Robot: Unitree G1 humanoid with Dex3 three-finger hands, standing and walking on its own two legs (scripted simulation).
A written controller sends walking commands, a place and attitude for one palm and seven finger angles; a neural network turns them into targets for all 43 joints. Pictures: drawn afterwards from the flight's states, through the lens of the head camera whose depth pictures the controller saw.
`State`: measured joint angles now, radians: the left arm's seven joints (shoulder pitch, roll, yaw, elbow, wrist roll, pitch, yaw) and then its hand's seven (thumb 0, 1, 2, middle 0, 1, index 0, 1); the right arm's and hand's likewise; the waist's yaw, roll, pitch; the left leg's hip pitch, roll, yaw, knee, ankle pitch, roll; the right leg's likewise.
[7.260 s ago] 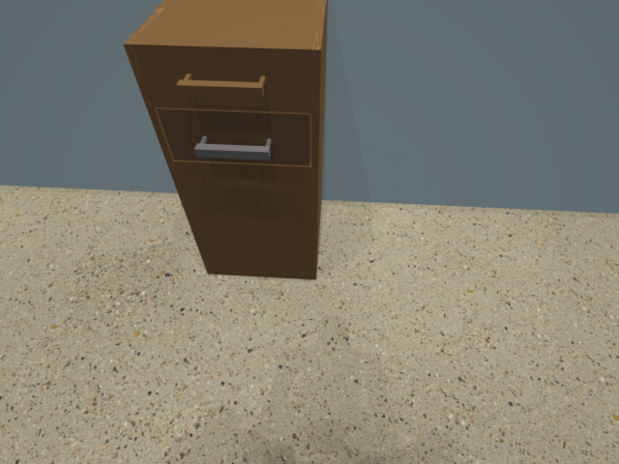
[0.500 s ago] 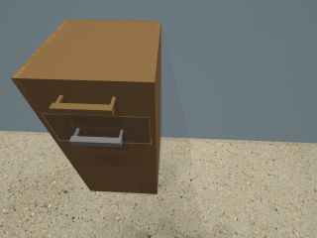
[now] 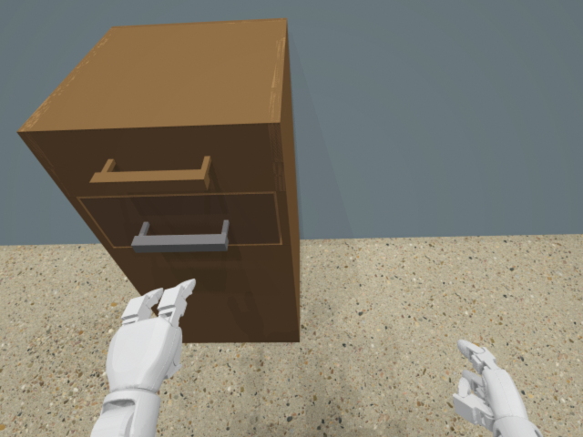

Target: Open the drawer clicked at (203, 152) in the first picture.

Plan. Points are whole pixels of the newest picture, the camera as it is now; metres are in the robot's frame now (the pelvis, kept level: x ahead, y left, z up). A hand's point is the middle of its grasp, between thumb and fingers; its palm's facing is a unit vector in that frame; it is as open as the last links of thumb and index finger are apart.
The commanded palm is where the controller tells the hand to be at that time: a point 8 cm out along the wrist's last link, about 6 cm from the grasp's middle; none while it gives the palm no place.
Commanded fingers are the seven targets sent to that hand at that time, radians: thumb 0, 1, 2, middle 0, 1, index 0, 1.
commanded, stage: raise the hand with hooked fingers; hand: left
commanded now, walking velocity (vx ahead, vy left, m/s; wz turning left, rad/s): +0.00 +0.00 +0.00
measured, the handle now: (183, 234) +0.50 +0.28 -0.09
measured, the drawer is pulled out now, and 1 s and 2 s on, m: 0.00 0.00 0.00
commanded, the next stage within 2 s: move the hooked fingers above the handle in 1.58 s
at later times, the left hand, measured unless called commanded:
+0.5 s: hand (140, 347) +0.23 +0.23 +0.01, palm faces +0.02 -0.12 -0.99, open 11.0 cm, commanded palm +0.20 +0.24 +0.07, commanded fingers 0.00 -0.08 0.48 -0.27 -0.93 -0.27 -0.93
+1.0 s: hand (116, 288) +0.28 +0.26 +0.08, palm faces +0.07 -0.07 -0.99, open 13.6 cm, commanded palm +0.26 +0.26 +0.13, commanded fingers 0.00 -0.50 0.30 -0.30 -1.20 -0.30 -1.20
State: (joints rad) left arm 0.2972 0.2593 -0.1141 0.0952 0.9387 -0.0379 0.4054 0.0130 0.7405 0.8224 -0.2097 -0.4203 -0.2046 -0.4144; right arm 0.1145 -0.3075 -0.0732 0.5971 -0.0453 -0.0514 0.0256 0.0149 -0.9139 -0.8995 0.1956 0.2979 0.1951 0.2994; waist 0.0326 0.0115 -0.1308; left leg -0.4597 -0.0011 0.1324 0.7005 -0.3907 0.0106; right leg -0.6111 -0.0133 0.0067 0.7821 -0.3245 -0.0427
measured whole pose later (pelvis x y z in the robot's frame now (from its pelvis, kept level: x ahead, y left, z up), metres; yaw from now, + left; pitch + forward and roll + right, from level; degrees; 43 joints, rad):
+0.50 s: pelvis -0.01 +0.01 +0.00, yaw +2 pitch +5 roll +1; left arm 0.17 0.30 -0.14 0.08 1.05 0.07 0.33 0.00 0.14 0.58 -0.27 -0.79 -0.27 -0.79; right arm 0.14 -0.17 0.05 0.59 -0.04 0.11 0.00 0.01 -0.90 -0.90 0.20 0.30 0.20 0.30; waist 0.07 0.05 -0.05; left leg -0.41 0.00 0.08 0.70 -0.38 0.02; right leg -0.51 -0.02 -0.04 0.72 -0.30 -0.03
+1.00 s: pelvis +0.01 +0.02 +0.02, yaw +2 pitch +2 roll +1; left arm 0.01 0.39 -0.12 0.06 1.00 0.10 0.20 -0.01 -0.42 0.34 -0.32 -1.15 -0.31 -1.15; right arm 0.09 -0.24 -0.01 0.60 -0.01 0.11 -0.02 0.01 -0.90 -0.90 0.20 0.30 0.20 0.30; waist 0.08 0.07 -0.02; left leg -0.24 -0.02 0.08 0.52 -0.32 0.03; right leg -0.35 -0.02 -0.04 0.56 -0.25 -0.02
